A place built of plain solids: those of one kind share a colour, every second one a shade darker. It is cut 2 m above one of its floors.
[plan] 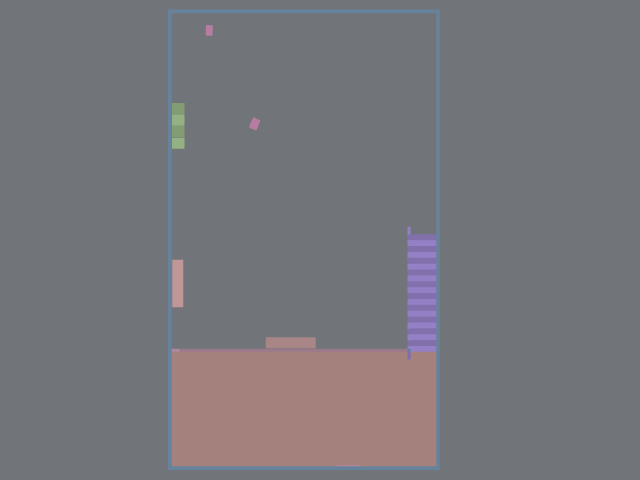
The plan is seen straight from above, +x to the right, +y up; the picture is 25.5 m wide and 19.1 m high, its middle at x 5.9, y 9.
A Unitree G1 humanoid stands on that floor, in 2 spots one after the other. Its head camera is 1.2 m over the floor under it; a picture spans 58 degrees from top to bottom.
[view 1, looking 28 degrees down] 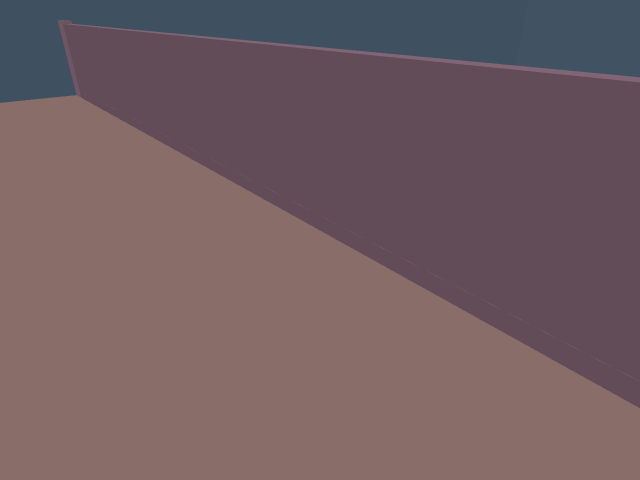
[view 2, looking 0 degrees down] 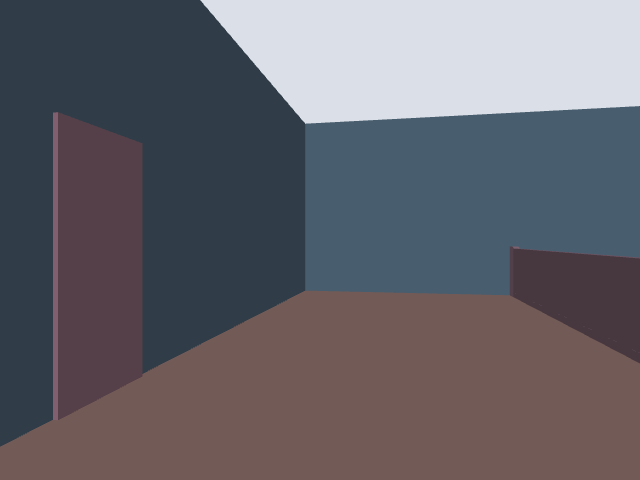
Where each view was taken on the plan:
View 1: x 8.01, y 3.05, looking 141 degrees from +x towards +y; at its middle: gal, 2.56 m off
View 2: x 10.01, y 2.30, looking -169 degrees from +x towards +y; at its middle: wall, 10.20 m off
